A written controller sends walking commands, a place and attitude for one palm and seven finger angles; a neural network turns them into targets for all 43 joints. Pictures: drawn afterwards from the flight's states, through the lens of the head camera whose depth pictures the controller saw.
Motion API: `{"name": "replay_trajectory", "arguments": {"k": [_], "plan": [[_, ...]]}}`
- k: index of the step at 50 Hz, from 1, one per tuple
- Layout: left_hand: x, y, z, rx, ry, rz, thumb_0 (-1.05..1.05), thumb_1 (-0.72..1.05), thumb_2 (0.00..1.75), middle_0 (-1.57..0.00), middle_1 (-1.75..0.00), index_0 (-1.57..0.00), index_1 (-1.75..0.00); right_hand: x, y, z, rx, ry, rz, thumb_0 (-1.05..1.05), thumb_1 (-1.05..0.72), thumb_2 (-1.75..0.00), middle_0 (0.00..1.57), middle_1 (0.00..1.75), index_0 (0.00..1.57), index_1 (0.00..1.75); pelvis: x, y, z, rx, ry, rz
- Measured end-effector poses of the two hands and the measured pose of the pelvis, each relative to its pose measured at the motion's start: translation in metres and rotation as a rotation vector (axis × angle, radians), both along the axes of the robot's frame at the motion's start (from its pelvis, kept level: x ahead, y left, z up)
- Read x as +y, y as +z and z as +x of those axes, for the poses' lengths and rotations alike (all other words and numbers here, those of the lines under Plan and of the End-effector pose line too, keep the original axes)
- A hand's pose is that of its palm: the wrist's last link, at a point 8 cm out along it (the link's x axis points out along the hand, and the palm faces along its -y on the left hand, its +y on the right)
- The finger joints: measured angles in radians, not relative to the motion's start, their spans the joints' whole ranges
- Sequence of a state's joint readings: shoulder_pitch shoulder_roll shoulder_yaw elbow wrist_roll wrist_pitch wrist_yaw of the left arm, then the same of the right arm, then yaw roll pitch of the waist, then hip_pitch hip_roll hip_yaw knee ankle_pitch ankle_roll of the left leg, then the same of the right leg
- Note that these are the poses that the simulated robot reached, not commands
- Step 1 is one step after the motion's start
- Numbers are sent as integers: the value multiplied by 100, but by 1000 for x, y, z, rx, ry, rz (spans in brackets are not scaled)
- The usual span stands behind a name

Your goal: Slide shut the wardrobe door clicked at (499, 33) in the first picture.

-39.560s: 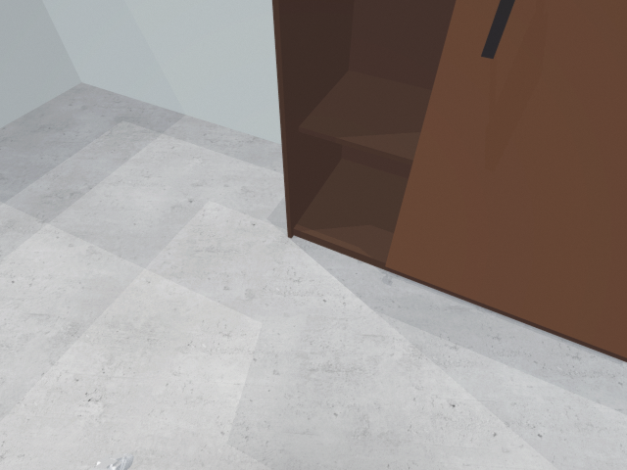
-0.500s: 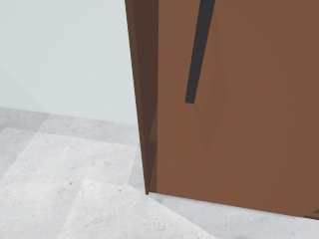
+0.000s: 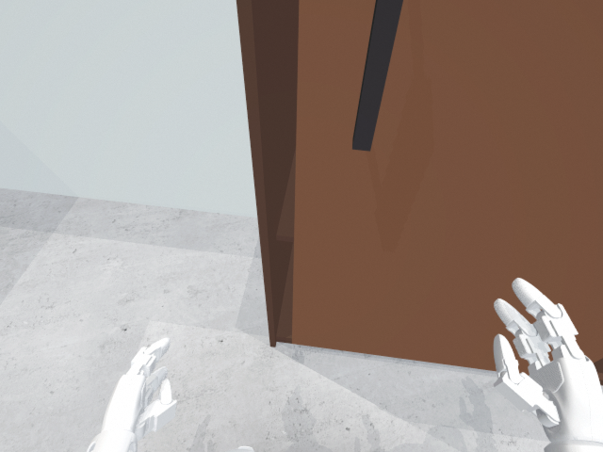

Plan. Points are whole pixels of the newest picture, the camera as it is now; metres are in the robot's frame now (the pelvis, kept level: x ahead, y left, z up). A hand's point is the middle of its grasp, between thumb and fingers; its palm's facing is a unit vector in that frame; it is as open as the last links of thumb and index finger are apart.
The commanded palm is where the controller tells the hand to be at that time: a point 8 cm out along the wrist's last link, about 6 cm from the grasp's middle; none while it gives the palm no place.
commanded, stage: raise the hand with hooked fingers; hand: right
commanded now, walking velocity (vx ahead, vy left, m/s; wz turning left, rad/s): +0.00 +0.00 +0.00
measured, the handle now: (380, 35) +0.50 -0.04 +0.30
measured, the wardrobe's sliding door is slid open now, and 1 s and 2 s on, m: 0.05 0.05 0.05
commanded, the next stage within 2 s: move the hooked fingers beside the handle in 1.80 s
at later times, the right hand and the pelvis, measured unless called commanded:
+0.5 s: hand (584, 340) +0.23 -0.25 +0.14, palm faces +0.10 +0.99 -0.08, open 10.9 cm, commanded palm +0.19 -0.30 +0.15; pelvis +0.01 -0.01 +0.02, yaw -2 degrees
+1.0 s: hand out of the picture +0.26 -0.28 +0.25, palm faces +0.15 +0.98 -0.11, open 13.6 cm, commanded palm +0.22 -0.33 +0.26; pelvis +0.02 -0.01 +0.04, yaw -2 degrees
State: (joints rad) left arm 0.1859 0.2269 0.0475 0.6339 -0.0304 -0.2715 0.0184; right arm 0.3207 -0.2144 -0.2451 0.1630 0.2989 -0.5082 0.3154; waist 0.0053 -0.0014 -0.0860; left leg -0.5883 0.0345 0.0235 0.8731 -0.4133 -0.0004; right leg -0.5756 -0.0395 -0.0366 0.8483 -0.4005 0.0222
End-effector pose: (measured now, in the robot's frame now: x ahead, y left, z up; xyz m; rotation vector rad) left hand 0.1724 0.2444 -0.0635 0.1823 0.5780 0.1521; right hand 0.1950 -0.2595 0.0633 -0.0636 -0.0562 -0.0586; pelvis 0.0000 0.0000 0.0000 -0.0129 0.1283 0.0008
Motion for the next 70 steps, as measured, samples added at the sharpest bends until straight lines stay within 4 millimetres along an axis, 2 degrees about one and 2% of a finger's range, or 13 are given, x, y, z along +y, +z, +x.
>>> {"name": "replay_trajectory", "arguments": {"k": [3, 5, 9, 13, 19, 27, 36, 43, 49, 58, 67, 70], "plan": [[1, 6, 19, -66, -34, 28, 2, 90, 90, -20, -30, -20, -30, -9, -21, -22, 89, -7, 40, 1, -68, -80, 22, 44, 22, 45, 1, -9, -3, 12, -8, 2], [0, 10, 27, -87, -56, 51, 2, 90, 90, -20, -30, -20, -30, -18, -26, -36, 122, -64, 62, 1, -63, -78, 23, 47, 22, 47, 1, -12, -3, 11, -19, 11], [-8, 12, 34, -83, -104, 86, 2, 90, 90, -20, -30, -20, -30, -26, -10, -46, 63, -132, 44, 2, -54, -74, 23, 53, 22, 53, 1, -11, -1, -8, -45, 34], [-21, 9, 30, -50, -124, 74, 2, 90, 90, -20, -30, -20, -30, -23, 17, -29, -18, -67, 5, 2, -44, -70, 23, 59, 23, 59, -1, -6, 1, -28, -61, 48], [-37, 9, 13, -15, -86, 5, 2, 90, 90, -20, -30, -20, -30, -31, 46, 2, 23, 2, -9, 1, -30, -64, 25, 68, 24, 68, -5, 8, 7, -51, -46, 44], [-40, 13, 1, -1, -78, -12, 2, 90, 90, -20, -30, -20, -31, -48, 84, 12, -14, -49, -18, 1, -12, -56, 26, 80, 25, 80, -13, 20, 14, -78, -33, 38], [-37, 28, 16, -39, -83, 19, 2, 90, 90, -20, -30, -20, -30, -59, 118, 21, -50, -56, -37, 0, 9, -47, 28, 93, 27, 94, -17, 29, 17, -124, -38, 33], [-46, 43, 37, -103, -108, 2, 2, 90, 90, -20, -30, -20, -30, -69, 155, 28, -102, -72, -50, 0, 26, -40, 29, 104, 28, 104, -15, 34, 18, -156, -39, 30], [-54, 49, 47, -117, -134, -26, 2, 90, 90, -20, -30, -20, -30, -74, 182, 33, -107, -82, -61, 0, 39, -34, 30, 112, 29, 113, -13, 38, 17, -174, -42, 26], [-57, 45, 49, -82, -153, -51, 2, 90, 90, -20, -30, -20, -30, -80, 222, 42, -120, -94, -81, -1, 48, -30, 31, 118, 30, 119, -8, 41, 14, -186, -49, 20], [-45, 40, 46, -48, -145, -50, 2, 90, 90, -20, -30, -20, -30, -85, 259, 54, -130, -92, -90, -1, 50, -30, 31, 120, 30, 120, -3, 42, 13, -187, -50, 16], [-40, 40, 46, -45, -138, -52, 2, 90, 90, -20, -30, -20, -30, -86, 264, 58, -123, -80, -80, -1, 50, -30, 31, 120, 30, 120, -3, 42, 14, -182, -49, 16]]}}
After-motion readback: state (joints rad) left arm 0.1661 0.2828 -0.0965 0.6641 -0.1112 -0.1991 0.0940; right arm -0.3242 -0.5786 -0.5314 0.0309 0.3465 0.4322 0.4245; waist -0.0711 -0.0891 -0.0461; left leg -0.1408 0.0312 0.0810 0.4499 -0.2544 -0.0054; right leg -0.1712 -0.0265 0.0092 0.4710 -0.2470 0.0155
